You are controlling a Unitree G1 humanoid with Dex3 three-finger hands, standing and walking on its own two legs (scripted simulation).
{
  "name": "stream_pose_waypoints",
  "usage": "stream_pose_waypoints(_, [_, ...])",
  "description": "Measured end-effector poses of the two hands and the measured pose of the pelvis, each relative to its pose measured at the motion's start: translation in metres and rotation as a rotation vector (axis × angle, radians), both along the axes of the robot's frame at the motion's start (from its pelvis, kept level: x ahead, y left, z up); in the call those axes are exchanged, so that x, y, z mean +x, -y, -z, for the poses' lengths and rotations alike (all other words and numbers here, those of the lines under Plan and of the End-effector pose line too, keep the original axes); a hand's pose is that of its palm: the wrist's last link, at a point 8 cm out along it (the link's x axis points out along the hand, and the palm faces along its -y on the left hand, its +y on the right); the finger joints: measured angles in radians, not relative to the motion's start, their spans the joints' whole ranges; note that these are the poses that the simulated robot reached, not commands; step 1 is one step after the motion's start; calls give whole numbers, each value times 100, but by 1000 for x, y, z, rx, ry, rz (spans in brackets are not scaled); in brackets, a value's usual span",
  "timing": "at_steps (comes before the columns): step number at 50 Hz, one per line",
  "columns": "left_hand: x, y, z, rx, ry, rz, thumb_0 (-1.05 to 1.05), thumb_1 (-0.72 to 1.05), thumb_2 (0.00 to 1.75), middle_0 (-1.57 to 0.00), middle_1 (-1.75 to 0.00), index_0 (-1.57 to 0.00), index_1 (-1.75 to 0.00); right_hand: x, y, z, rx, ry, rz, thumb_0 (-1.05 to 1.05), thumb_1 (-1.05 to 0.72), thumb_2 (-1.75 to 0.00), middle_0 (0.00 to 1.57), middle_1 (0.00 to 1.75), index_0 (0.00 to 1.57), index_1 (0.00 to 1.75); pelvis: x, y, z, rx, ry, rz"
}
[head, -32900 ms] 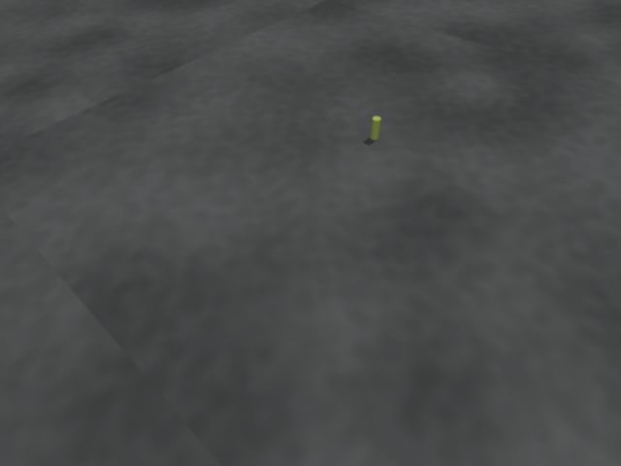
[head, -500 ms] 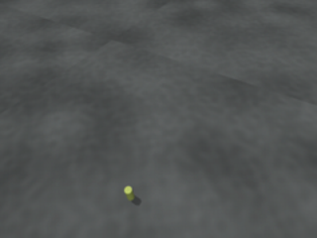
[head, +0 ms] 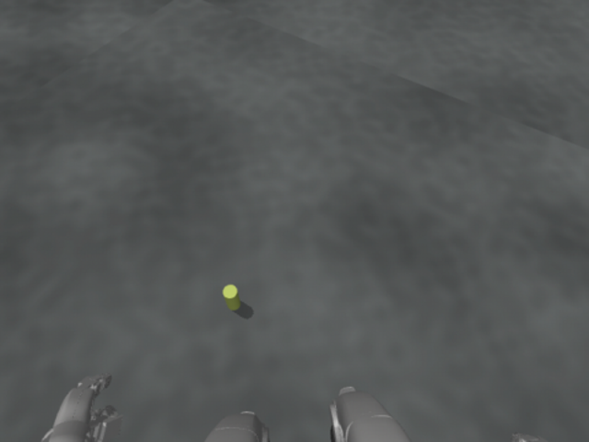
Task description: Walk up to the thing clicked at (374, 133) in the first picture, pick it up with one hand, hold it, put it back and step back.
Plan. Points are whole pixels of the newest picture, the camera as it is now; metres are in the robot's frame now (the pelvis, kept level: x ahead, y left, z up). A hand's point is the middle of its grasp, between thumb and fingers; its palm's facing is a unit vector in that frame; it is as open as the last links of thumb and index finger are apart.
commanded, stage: step back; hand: left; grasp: from above
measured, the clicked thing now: (232, 297) +0.53 +0.19 -0.70
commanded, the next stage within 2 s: none
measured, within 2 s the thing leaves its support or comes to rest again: neither
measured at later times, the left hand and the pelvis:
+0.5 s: hand out of the picture +0.01 +0.24 -0.13, palm faces -0.08 -0.91 -0.40, open 7.3 cm; pelvis -0.10 -0.01 +0.01, yaw -5 degrees
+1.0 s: hand out of the picture -0.16 +0.27 -0.15, palm faces -0.09 -0.92 -0.39, open 7.3 cm; pelvis -0.26 -0.01 +0.00, yaw -6 degrees
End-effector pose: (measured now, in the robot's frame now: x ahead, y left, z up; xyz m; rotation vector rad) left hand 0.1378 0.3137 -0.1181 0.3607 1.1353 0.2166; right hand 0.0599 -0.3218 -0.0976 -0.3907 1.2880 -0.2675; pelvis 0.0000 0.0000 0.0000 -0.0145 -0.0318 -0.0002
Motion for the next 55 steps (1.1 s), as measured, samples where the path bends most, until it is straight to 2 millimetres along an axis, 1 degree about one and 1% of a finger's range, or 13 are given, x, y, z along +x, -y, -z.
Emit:
stream_pose_waypoints(3, [-6, 1, -1, -6, -4, 19, 0, 91, 89, -20, -30, -21, -30, -16, -6, -5, -7, -12, 9, 0, -90, -90, 21, 30, 20, 30, -10, -2, -5, -2, -9, 12])
stream_pose_waypoints(8, [-33, 8, -1, -14, -53, 61, 0, 91, 89, -20, -30, -21, -30, -28, -11, -4, 0, 54, 34, 0, -90, -90, 21, 30, 21, 30, -26, -5, -6, 0, -4, 49])
stream_pose_waypoints(12, [-55, 14, -1, -10, -77, 80, 0, 91, 89, -20, -30, -21, -30, -40, -10, 5, 22, 101, 35, 0, -90, -90, 21, 30, 21, 30, -43, -1, -1, 10, 3, 79])
stream_pose_waypoints(16, [-79, 24, -2, 10, -74, 92, 0, 91, 89, -20, -30, -21, -30, -54, -1, 20, 51, 128, 43, 0, -90, -90, 21, 30, 21, 30, -62, 8, 7, 11, 12, 104])
stream_pose_waypoints(18, [-94, 30, -7, 10, -72, 93, 0, 91, 89, -20, -30, -21, -30, -63, 3, 24, 64, 129, 57, 0, -90, -90, 21, 30, 21, 30, -72, 12, 6, -10, 22, 89])
stream_pose_waypoints(22, [-119, 35, -22, 11, -50, 73, 1, 91, 89, -20, -30, -21, -30, -80, 5, 19, 78, 114, 61, 0, -90, -90, 21, 30, 20, 30, -89, 15, -4, 34, 21, 95])
stream_pose_waypoints(26, [-133, 33, -32, 21, -13, 61, 1, 91, 89, -20, -30, -21, -30, -101, 7, 14, 65, 102, 35, 0, -90, -90, 21, 30, 20, 30, -108, 13, -9, 40, 5, 80])
stream_pose_waypoints(29, [-141, 28, -34, 24, 32, 61, 1, 91, 89, -21, -30, -21, -30, -117, 5, 13, 48, 80, 10, 0, -90, -90, 21, 30, 20, 30, -125, 9, -7, 34, 1, 57])
stream_pose_waypoints(35, [-168, 9, -15, -6, 78, 53, 0, 91, 89, -20, -30, -21, -30, -151, -7, 10, 11, 75, -36, 0, -90, -90, 21, 30, 20, 30, -165, -4, 4, 38, 19, 18])
stream_pose_waypoints(40, [-207, 3, -12, -20, 24, 28, 1, 91, 89, -20, -30, -21, -30, -181, -16, -6, 11, 96, -39, 0, -90, -90, 21, 30, 21, 30, -193, -7, -4, 6, 23, 32])
stream_pose_waypoints(46, [-265, 0, -10, -13, -43, 27, 1, 91, 89, -20, -30, -21, -30, -203, -12, -16, 0, 163, -32, 0, -90, -90, 21, 30, 21, 30, -230, -2, -8, -4, 12, 74])
stream_pose_waypoints(51, [-311, 8, -6, 10, -97, 52, 1, 91, 89, -20, -30, -21, -30, -227, 2, -8, 6, 225, -30, 0, -90, -90, 21, 30, 21, 30, -267, 9, 1, 3, 13, 115])
stream_pose_waypoints(55, [-350, 24, -8, 24, -103, 54, 1, 91, 89, -20, -30, -21, -30, -258, 21, 9, 23, 230, -1, 0, -90, -90, 21, 30, 21, 30, -301, 20, 9, -25, 28, 106])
